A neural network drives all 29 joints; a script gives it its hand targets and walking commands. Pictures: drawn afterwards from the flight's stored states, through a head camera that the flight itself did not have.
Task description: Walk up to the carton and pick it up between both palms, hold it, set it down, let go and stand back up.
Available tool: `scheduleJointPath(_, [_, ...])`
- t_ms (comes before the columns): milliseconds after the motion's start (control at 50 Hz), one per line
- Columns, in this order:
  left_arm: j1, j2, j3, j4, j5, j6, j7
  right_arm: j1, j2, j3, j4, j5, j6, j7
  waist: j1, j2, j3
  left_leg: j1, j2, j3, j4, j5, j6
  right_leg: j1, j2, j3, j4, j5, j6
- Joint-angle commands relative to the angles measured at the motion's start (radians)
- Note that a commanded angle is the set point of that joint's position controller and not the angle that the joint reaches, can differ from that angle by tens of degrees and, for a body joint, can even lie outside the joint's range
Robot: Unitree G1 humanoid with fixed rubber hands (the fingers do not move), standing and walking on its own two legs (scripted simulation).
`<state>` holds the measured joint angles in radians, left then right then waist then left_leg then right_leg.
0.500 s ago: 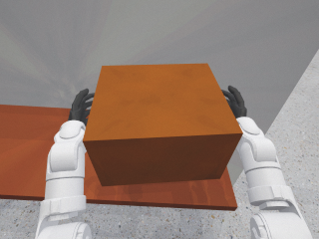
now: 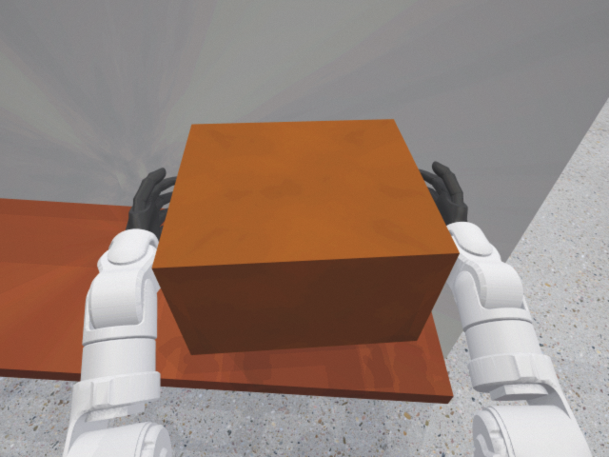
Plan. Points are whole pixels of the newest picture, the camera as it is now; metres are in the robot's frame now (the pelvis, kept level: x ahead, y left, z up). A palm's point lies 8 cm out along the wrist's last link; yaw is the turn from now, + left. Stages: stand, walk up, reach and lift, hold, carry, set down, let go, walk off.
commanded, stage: hold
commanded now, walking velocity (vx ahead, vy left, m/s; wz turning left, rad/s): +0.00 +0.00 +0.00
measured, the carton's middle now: (300, 228) +0.37 +0.00 +0.15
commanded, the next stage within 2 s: none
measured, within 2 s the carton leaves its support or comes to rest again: neither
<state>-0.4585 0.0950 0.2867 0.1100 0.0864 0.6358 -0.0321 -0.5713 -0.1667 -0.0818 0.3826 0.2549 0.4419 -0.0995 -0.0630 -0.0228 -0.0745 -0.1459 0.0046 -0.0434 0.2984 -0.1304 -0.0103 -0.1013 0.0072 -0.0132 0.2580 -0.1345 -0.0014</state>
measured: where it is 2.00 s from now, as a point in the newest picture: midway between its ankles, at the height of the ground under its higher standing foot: outside the picture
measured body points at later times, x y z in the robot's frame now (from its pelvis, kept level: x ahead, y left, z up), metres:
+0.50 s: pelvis +0.01 +0.00 +0.00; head -0.02 +0.02 +0.45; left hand +0.37 +0.19 +0.15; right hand +0.38 -0.19 +0.17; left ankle +0.02 +0.12 -0.75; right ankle +0.00 -0.12 -0.75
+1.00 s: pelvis +0.00 +0.00 +0.00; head -0.04 +0.01 +0.45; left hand +0.37 +0.19 +0.16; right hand +0.37 -0.19 +0.17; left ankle +0.02 +0.12 -0.75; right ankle +0.00 -0.12 -0.75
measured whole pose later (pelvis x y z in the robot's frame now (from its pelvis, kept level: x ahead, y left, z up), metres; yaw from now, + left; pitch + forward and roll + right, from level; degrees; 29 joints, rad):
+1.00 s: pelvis +0.00 +0.00 +0.00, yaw -1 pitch -1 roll -1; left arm -0.46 0.09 0.29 0.11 0.10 0.63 -0.03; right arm -0.57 -0.18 -0.08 0.39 0.26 0.44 -0.10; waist -0.06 -0.02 -0.08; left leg -0.15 0.01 -0.04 0.29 -0.13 -0.01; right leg -0.11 0.01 0.00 0.25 -0.13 0.00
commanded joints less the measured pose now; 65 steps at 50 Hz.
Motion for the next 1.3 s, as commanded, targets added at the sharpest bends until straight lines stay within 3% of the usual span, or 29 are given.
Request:
scheduleJointPath(0, [-0.76, -0.533, -0.554, -0.216, -0.151, -0.066, -0.13, -0.749, 0.566, 0.421, -0.323, 0.08, -0.069, 0.12, -0.002, 0.054, -0.428, 0.145, -0.049, 0.029, -0.008, 0.18, -0.032, 0.083, 0.052, -0.014, -0.004, 0.186, 0.017])
scheduleJointPath(100, [-0.745, -0.537, -0.518, -0.153, -0.132, -0.058, -0.123, -0.743, 0.549, 0.395, -0.242, 0.075, -0.068, 0.145, 0.004, 0.042, -0.364, 0.137, -0.039, 0.027, -0.026, 0.145, -0.022, 0.056, 0.049, -0.01, -0.019, 0.146, 0.005])
scheduleJointPath(220, [-0.771, -0.548, -0.574, -0.244, -0.169, -0.081, -0.114, -0.754, 0.567, 0.435, -0.331, 0.101, -0.088, 0.136, -0.008, 0.057, -0.492, 0.188, -0.044, 0.019, 0.013, 0.251, -0.038, 0.073, 0.06, -0.015, 0.003, 0.228, 0.01])
scheduleJointPath(280, [-0.735, -0.528, -0.519, -0.164, -0.132, -0.067, -0.117, -0.728, 0.561, 0.415, -0.251, 0.077, -0.073, 0.138, 0.008, 0.017, -0.376, 0.163, -0.045, 0.029, -0.01, 0.187, -0.018, 0.052, 0.05, -0.009, -0.018, 0.194, 0.014])
scheduleJointPath(320, [-0.736, -0.522, -0.511, -0.171, -0.121, -0.065, -0.125, -0.711, 0.566, 0.414, -0.229, 0.079, -0.073, 0.136, 0.006, 0.037, -0.365, 0.141, -0.047, 0.034, -0.018, 0.18, -0.019, 0.077, 0.043, -0.001, -0.011, 0.209, 0.014])
scheduleJointPath(340, [-0.727, -0.537, -0.525, -0.176, -0.129, -0.064, -0.127, -0.763, 0.573, 0.432, -0.297, 0.087, -0.086, 0.133, 0.017, 0.037, -0.421, 0.149, -0.05, 0.034, -0.003, 0.198, -0.019, 0.094, 0.044, -0.002, -0.005, 0.234, 0.019])
scheduleJointPath(360, [-0.752, -0.532, -0.544, -0.211, -0.134, -0.074, -0.122, -0.732, 0.578, 0.425, -0.279, 0.091, -0.084, 0.128, -0.002, 0.066, -0.418, 0.152, -0.052, 0.028, 0.004, 0.222, -0.028, 0.091, 0.043, -0.003, 0.003, 0.258, 0.018])
scheduleJointPath(440, [-0.714, -0.517, -0.556, -0.269, -0.146, -0.081, -0.122, -0.688, 0.583, 0.463, -0.344, 0.113, -0.081, 0.108, -0.003, 0.043, -0.45, 0.18, -0.058, 0.02, 0.027, 0.319, -0.031, 0.146, 0.052, -0.007, 0.022, 0.378, 0.032])
scheduleJointPath(520, [-0.716, -0.512, -0.574, -0.314, -0.16, -0.077, -0.122, -0.685, 0.557, 0.464, -0.394, 0.123, -0.078, 0.108, -0.007, 0.063, -0.485, 0.19, -0.059, 0.02, 0.033, 0.334, -0.046, 0.138, 0.053, -0.005, 0.022, 0.382, 0.031])
scheduleJointPath(540, [-0.696, -0.518, -0.588, -0.3, -0.162, -0.073, -0.122, -0.679, 0.545, 0.454, -0.403, 0.113, -0.077, 0.105, -0.026, 0.067, -0.459, 0.2, -0.056, 0.017, 0.033, 0.331, -0.049, 0.119, 0.053, -0.005, 0.017, 0.389, 0.027])
scheduleJointPath(580, [-0.652, -0.492, -0.538, -0.236, -0.121, -0.061, -0.13, -0.66, 0.527, 0.444, -0.357, 0.097, -0.065, 0.1, -0.007, 0.048, -0.354, 0.175, -0.056, 0.023, 0.015, 0.274, -0.038, 0.101, 0.048, -0.007, 0.001, 0.342, 0.023])
scheduleJointPath(600, [-0.663, -0.512, -0.565, -0.277, -0.143, -0.061, -0.134, -0.665, 0.535, 0.448, -0.385, 0.104, -0.072, 0.102, -0.019, 0.051, -0.409, 0.181, -0.052, 0.019, 0.014, 0.274, -0.042, 0.115, 0.049, -0.01, 0.006, 0.328, 0.021])
scheduleJointPath(660, [-0.674, -0.515, -0.567, -0.276, -0.144, -0.062, -0.128, -0.685, 0.536, 0.448, -0.413, 0.101, -0.076, 0.105, -0.005, 0.061, -0.423, 0.189, -0.05, 0.021, 0.029, 0.316, -0.046, 0.102, 0.052, -0.009, 0.008, 0.342, 0.017])
scheduleJointPath(680, [-0.69, -0.509, -0.566, -0.307, -0.154, -0.072, -0.128, -0.671, 0.559, 0.456, -0.411, 0.101, -0.072, 0.103, -0.013, 0.03, -0.436, 0.184, -0.054, 0.023, 0.029, 0.322, -0.04, 0.124, 0.051, -0.01, 0.013, 0.372, 0.027])
scheduleJointPath(700, [-0.709, -0.479, -0.529, -0.246, -0.134, -0.068, -0.132, -0.668, 0.537, 0.443, -0.332, 0.089, -0.056, 0.106, -0.002, 0.021, -0.37, 0.157, -0.055, 0.028, 0.005, 0.243, -0.035, 0.108, 0.047, -0.007, 0.005, 0.306, 0.029])
scheduleJointPath(740, [-0.677, -0.493, -0.508, -0.218, -0.115, -0.053, -0.139, -0.66, 0.541, 0.434, -0.304, 0.086, -0.053, 0.114, 0.01, 0.027, -0.336, 0.139, -0.052, 0.035, -0.017, 0.192, -0.025, 0.102, 0.046, -0.006, -0.005, 0.252, 0.02])
scheduleJointPath(780, [-0.691, -0.516, -0.541, -0.239, -0.134, -0.052, -0.134, -0.703, 0.555, 0.44, -0.345, 0.091, -0.064, 0.12, 0.009, 0.043, -0.401, 0.149, -0.051, 0.033, -0.009, 0.208, -0.026, 0.104, 0.049, -0.005, -0.003, 0.253, 0.014])
scheduleJointPath(800, [-0.741, -0.521, -0.559, -0.271, -0.15, -0.063, -0.13, -0.692, 0.561, 0.432, -0.324, 0.093, -0.064, 0.121, -0.009, 0.059, -0.423, 0.159, -0.047, 0.028, -0.004, 0.222, -0.034, 0.092, 0.049, -0.007, 0.005, 0.255, 0.015])
scheduleJointPath(880, [-0.706, -0.536, -0.547, -0.195, -0.144, -0.066, -0.125, -0.719, 0.555, 0.43, -0.33, 0.085, -0.074, 0.124, -0.004, 0.034, -0.413, 0.178, -0.045, 0.026, -0.002, 0.206, -0.025, 0.065, 0.051, -0.006, -0.01, 0.239, 0.014])
scheduleJointPath(920, [-0.711, -0.525, -0.545, -0.221, -0.137, -0.067, -0.122, -0.703, 0.546, 0.44, -0.316, 0.097, -0.071, 0.121, 0.001, 0.06, -0.419, 0.182, -0.048, 0.026, 0.007, 0.245, -0.035, 0.084, 0.053, -0.006, -0.002, 0.263, 0.012])
scheduleJointPath(980, [-0.73, -0.533, -0.522, -0.159, -0.129, -0.062, -0.128, -0.745, 0.563, 0.417, -0.28, 0.072, -0.072, 0.126, 0.014, 0.026, -0.377, 0.139, -0.047, 0.033, -0.02, 0.151, -0.017, 0.061, 0.048, -0.009, -0.016, 0.173, 0.014])
scheduleJointPath(1000, [-0.768, -0.538, -0.531, -0.197, -0.143, -0.073, -0.128, -0.756, 0.587, 0.42, -0.29, 0.072, -0.077, 0.128, 0.012, 0.023, -0.419, 0.141, -0.049, 0.036, -0.018, 0.149, -0.013, 0.064, 0.046, -0.007, -0.011, 0.176, 0.019])
scheduleJointPath(1060, [-0.784, -0.531, -0.529, -0.154, -0.134, -0.071, -0.121, -0.765, 0.577, 0.408, -0.247, 0.071, -0.077, 0.134, 0.012, 0.052, -0.384, 0.141, -0.048, 0.032, -0.021, 0.133, -0.019, 0.047, 0.042, -0.008, -0.017, 0.144, 0.015])
scheduleJointPath(1120, [-0.753, -0.53, -0.521, -0.139, -0.134, -0.078, -0.128, -0.768, 0.599, 0.43, -0.272, 0.074, -0.085, 0.123, 0.014, 0.031, -0.397, 0.126, -0.054, 0.034, -0.014, 0.151, -0.005, 0.083, 0.037, 0.001, -0.004, 0.228, 0.023])
scheduleJointPath(1180, [-0.778, -0.536, -0.522, -0.133, -0.138, -0.083, -0.131, -0.77, 0.593, 0.411, -0.25, 0.062, -0.086, 0.123, 0.006, 0.037, -0.403, 0.129, -0.049, 0.034, -0.021, 0.134, -0.008, 0.072, 0.041, -0.007, -0.011, 0.169, 0.02])
scheduleJointPath(1200, [-0.769, -0.542, -0.526, -0.168, -0.144, -0.087, -0.127, -0.752, 0.597, 0.426, -0.253, 0.076, -0.087, 0.124, 0.01, 0.035, -0.422, 0.14, -0.05, 0.032, -0.016, 0.172, -0.009, 0.085, 0.046, -0.005, -0.007, 0.194, 0.017])
scheduleJointPath(1220, [-0.793, -0.548, -0.551, -0.217, -0.151, -0.094, -0.123, -0.717, 0.589, 0.418, -0.239, 0.078, -0.084, 0.124, -0.011, 0.07, -0.429, 0.166, -0.047, 0.029, -0.006, 0.22, -0.031, 0.075, 0.048, -0.005, 0.001, 0.234, 0.015])
scheduleJointPath(1240, [-0.778, -0.542, -0.558, -0.224, -0.154, -0.089, -0.119, -0.744, 0.585, 0.439, -0.289, 0.095, -0.092, 0.124, 0.002, 0.071, -0.465, 0.19, -0.05, 0.029, 0.012, 0.274, -0.038, 0.09, 0.053, -0.008, 0.004, 0.274, 0.019])
scheduleJointPath(1280, [-0.733, -0.529, -0.544, -0.223, -0.149, -0.084, -0.122, -0.7, 0.57, 0.44, -0.282, 0.096, -0.082, 0.116, -0.016, 0.04, -0.437, 0.2, -0.051, 0.023, 0.022, 0.308, -0.036, 0.1, 0.054, -0.008, 0.002, 0.331, 0.027])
